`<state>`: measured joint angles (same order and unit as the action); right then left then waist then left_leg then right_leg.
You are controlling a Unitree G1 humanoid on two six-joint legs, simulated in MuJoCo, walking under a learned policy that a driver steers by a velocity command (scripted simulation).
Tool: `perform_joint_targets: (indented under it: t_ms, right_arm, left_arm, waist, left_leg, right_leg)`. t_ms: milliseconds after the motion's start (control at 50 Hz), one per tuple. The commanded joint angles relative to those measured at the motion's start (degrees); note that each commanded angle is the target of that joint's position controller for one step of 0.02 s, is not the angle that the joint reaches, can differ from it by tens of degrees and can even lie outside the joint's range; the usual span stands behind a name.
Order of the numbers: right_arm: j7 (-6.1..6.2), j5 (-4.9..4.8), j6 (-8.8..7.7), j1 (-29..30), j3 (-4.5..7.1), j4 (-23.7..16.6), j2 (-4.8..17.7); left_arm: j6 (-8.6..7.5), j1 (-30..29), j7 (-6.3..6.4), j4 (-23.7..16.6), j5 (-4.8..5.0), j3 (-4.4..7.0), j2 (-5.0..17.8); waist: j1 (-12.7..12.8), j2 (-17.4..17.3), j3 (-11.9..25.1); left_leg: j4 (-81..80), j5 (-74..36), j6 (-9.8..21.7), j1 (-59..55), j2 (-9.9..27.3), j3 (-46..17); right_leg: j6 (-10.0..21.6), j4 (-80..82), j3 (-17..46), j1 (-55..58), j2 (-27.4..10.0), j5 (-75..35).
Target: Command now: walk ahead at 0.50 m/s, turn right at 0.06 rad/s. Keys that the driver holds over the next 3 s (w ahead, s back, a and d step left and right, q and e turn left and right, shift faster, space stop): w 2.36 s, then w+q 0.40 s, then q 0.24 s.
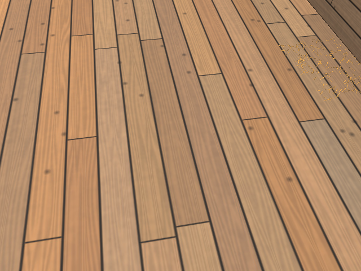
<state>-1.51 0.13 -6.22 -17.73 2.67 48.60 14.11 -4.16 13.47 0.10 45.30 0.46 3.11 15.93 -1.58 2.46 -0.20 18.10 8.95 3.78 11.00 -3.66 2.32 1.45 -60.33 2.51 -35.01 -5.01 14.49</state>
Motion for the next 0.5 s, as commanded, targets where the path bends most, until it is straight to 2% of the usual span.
perform_joint_targets:
  t_ms: [20, 100, 180, 240, 260, 280, 300, 320, 340, 360, 380, 400, 420, 440, 460, 500]
  right_arm:
    - [0.54, -0.35, -0.75, 1.51, 2.02, -3.05, 8.88]
    - [1.17, -1.08, 0.09, -2.33, 2.11, -1.44, 9.77]
    - [1.33, -1.44, 1.14, -6.23, 2.18, 0.58, 10.2]
    - [1.76, -1.48, 2.11, -5.75, 2.61, 1.06, 11.4]
    - [1.87, -1.48, 2.38, -4.62, 2.72, 0.88, 11.98]
    - [1.95, -1.32, 2.64, -4.02, 2.38, 0.65, 11.27]
    - [2.08, -0.41, 2.51, -3.59, 1.41, -0.77, 9.29]
    - [1.68, -0.14, 1.22, -10.53, -0.77, -2.02, 2.37]
    - [1.23, -1.15, -0.11, -9.54, -0.14, -0.91, 5.87]
    - [0.91, -2.5, -0.78, -4.16, 1.0, -2.58, 9.94]
    - [1.0, -2.39, -0.88, -0.16, 0.91, -3.49, 9.74]
    - [1.2, -1.43, -0.58, 1.72, 1.07, -3.83, 9.02]
    - [1.37, -0.88, 0.18, 1.04, 1.39, -3.61, 8.6]
    - [1.37, -0.85, 0.96, -0.42, 1.22, -3.26, 7.26]
    - [1.47, -0.76, 1.6, -1.23, 1.01, -3.05, 6.01]
    - [1.75, -0.37, 2.18, 0.74, 0.97, -3.94, 5.57]
  left_arm:
    - [-0.48, -1.19, 0.25, -4.01, -0.45, 0.4, 2.19]
    - [-1.16, -9.24, -0.49, -5.99, -0.06, -0.25, 0.77]
    - [-1.64, -15.45, -1.7, -8.61, 0.63, -0.21, 1.57]
    - [-2.16, -14.78, -2.52, -9.34, 0.6, 0.35, 3.39]
    - [-2.27, -11.27, -2.48, -8.56, 0.45, 0.98, 4.61]
    - [-2.24, -3.41, -2.12, -6.16, 0.25, 2.27, 6.91]
    - [-2.13, 7.33, -1.51, -3.92, -0.42, 3.53, 10.75]
    - [-1.73, 12.62, -1.32, -2.79, -1.09, 4.81, 16.53]
    - [-1.34, 14.12, -1.4, -2.28, -0.05, 3.63, 11.68]
    - [-1.24, 9.53, -1.26, -2.77, 0.23, 2.62, 9.03]
    - [-1.1, 5.37, -1.18, -3.54, 0.09, 2.02, 7.34]
    - [-1.09, 1.85, -1.44, -3.79, -0.3, 1.5, 5.78]
    - [-1.36, -0.21, -1.63, -4.02, -0.78, 1.02, 4.33]
    - [-1.61, -1.04, -1.8, -3.84, -0.84, 1.12, 4.43]
    - [-2.05, -0.93, -1.9, -3.39, -0.64, 1.34, 4.93]
    - [-2.51, -0.02, -1.62, -2.26, -0.56, 1.79, 6.35]
  waist:
    - [1.23, -5.86, -0.4]
    - [-1.7, -5.99, -1.39]
    - [-3.37, -6.44, -3.05]
    - [-1.27, -7.54, -2.02]
    - [1.18, -8.04, 0.2]
    - [5.11, -7.21, 5.17]
    - [9.24, -3.84, 13.43]
    - [6.99, 10.72, 21.58]
    - [8.49, 11.54, 24.88]
    - [8.06, 7.65, 14.48]
    - [6.52, 3.18, 9.15]
    - [4.57, 0.48, 4.77]
    - [2.44, 1.34, 3.17]
    - [1.12, 2.33, 2.63]
    - [0.42, 2.27, 2.38]
    - [0.03, 1.26, 0.94]
  left_leg:
    - [-10.62, -13.67, 10.06, -1.77, 15.03, -11.08]
    - [-10.37, -13.21, 7.67, -2.54, 12.89, -6.45]
    - [-7.79, -12.26, 7.31, -9.47, 16.29, -8.16]
    - [-3.38, -18.99, 5.85, -14.14, 18.43, -8.98]
    - [0.96, -27.48, 5.02, -14.26, 17.66, -7.94]
    - [10.01, -34.21, 3.65, -12.2, 14.96, -5.65]
    - [25.22, -25.45, 1.58, -1.97, 12.05, -3.19]
    - [47.94, 6.0, -2.61, 22.47, 2.16, -1.2]
    - [56.28, 23.96, -2.54, 30.48, 1.95, -8.68]
    - [58.68, 20.83, -1.93, 35.45, 5.37, -8.48]
    - [56.17, 15.5, -1.68, 34.39, 8.26, -6.81]
    - [52.02, 12.13, -2.06, 32.02, 9.91, -6.01]
    - [49.12, 9.77, -2.24, 28.25, 11.45, -6.42]
    - [47.65, 8.43, -2.59, 25.53, 11.78, -6.28]
    - [46.27, 7.47, -3.05, 24.36, 11.93, -5.87]
    - [42.14, 3.3, -4.02, 25.95, 12.24, -5.6]
  right_leg:
    - [-1.43, 8.11, 0.32, -4.66, -2.44, -8.08]
    - [-1.41, 22.9, -1.91, -0.58, -0.09, -19.33]
    - [-0.17, 28.74, -1.84, -1.9, 1.18, -17.75]
    - [2.08, 31.58, -2.27, 1.4, 2.42, -11.36]
    - [3.15, 32.8, -3.69, 7.29, 3.99, -10.27]
    - [4.87, 33.84, -4.88, 18.61, 5.28, -11.39]
    - [8.43, 30.78, 2.62, 36.22, -2.13, -14.89]
    - [17.84, 33.59, 28.61, 58.65, -16.39, -8.6]
    - [19.66, 40.55, 40.16, 60.02, -18.44, -1.61]
    - [16.57, 41.66, 31.5, 52.38, -16.13, -0.44]
    - [14.49, 42.81, 23.82, 43.63, -13.46, -3.3]
    - [13.46, 45.02, 18.99, 35.27, -11.11, -7.51]
    - [12.61, 47.09, 15.42, 29.82, -9.17, -10.39]
    - [12.77, 49.0, 13.62, 26.45, -8.49, -11.38]
    - [13.35, 50.33, 11.88, 24.43, -8.19, -13.46]
    - [13.9, 52.14, 8.59, 22.98, -7.8, -16.61]
